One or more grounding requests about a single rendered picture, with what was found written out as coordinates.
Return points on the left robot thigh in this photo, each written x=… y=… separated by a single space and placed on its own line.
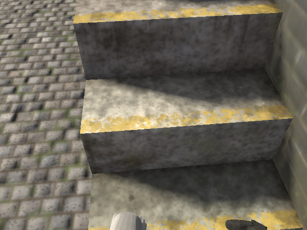
x=128 y=221

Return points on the robot right hand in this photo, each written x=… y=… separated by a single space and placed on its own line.
x=240 y=224

